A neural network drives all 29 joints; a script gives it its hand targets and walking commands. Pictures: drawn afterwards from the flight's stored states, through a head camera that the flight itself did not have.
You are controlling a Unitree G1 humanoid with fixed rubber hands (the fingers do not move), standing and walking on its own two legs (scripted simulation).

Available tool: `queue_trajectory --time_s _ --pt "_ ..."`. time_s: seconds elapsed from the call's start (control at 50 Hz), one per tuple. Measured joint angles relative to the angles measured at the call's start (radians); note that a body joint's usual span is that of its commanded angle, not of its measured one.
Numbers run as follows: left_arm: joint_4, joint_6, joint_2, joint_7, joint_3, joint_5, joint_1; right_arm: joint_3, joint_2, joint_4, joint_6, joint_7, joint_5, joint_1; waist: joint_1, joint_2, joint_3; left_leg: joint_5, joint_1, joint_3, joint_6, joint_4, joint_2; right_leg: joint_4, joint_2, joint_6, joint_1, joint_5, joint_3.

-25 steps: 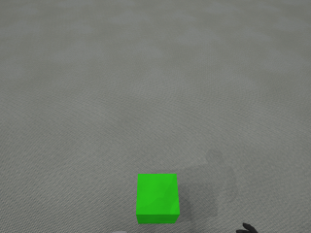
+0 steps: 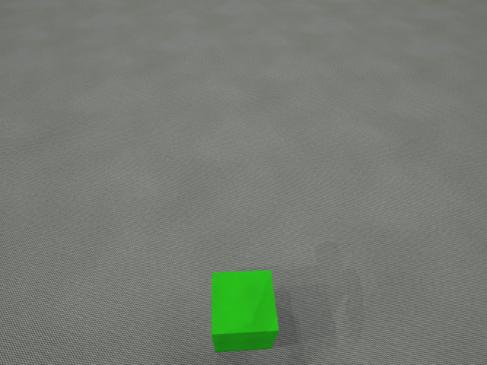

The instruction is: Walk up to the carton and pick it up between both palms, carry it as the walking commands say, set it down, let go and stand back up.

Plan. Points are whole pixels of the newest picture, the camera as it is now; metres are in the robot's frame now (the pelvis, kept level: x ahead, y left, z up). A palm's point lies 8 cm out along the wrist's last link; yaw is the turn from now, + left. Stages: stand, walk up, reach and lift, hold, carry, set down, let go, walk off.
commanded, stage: walk up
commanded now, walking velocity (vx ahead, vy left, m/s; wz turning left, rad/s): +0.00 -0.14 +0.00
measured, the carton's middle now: (242, 312) +0.40 -0.02 -0.65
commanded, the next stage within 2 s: stand in 0.96 s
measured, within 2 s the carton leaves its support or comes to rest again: neither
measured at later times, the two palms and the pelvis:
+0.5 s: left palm out of the picture +0.00 +0.19 -0.14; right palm out of the picture +0.01 -0.23 -0.14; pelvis +0.01 -0.02 +0.01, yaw +0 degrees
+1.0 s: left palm out of the picture -0.04 +0.21 -0.14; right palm out of the picture -0.04 -0.21 -0.14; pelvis -0.01 +0.00 +0.01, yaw +0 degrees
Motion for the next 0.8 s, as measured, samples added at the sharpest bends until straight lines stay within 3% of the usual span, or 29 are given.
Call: queue_trajectory --time_s 0.06,0.12,0.28,0.36,0.52,0.8 --pt "-0.010 -0.002 0.015 -0.003 0.021 -0.004 0.002 -0.012 -0.014 0.004 0.004 -0.006 -0.006 0.029 -0.009 -0.020 0.007 -0.006 -0.015 0.010 -0.011 0.009 0.006 0.062 -0.010 0.007 -0.046 -0.025 -0.007" --pt "-0.002 -0.017 0.009 0.001 0.016 0.002 0.001 -0.014 -0.026 0.025 0.010 0.000 0.000 0.040 -0.019 -0.008 0.007 -0.033 -0.007 -0.009 -0.028 -0.003 0.016 0.010 0.004 -0.029 -0.019 0.001 -0.026" --pt "0.033 -0.064 -0.064 0.025 -0.016 -0.003 -0.025 0.013 0.002 0.074 -0.007 0.012 0.010 0.023 0.005 0.014 0.000 -0.183 0.058 -0.067 -0.016 0.078 -0.036 -0.146 0.003 -0.035 0.059 0.079 -0.016" --pt "0.063 -0.063 -0.085 0.031 -0.023 -0.012 -0.048 0.026 0.032 0.091 -0.019 0.000 0.014 0.013 0.003 0.032 0.004 -0.061 0.156 -0.062 -0.007 -0.065 -0.029 -0.126 0.015 -0.031 0.062 0.062 -0.027" --pt "0.085 -0.058 -0.075 0.034 -0.025 -0.018 -0.060 0.033 0.081 0.133 -0.037 -0.010 0.007 0.021 0.012 -0.011 0.011 -0.083 0.202 -0.045 -0.004 -0.112 -0.051 -0.112 -0.009 -0.016 0.073 0.051 -0.015" --pt "0.123 -0.047 -0.058 0.033 -0.020 -0.010 -0.047 0.039 0.075 0.167 -0.049 -0.007 0.002 0.070 0.001 -0.020 0.024 -0.063 0.212 -0.037 0.014 -0.134 -0.069 -0.126 -0.027 0.004 0.079 0.068 -0.009"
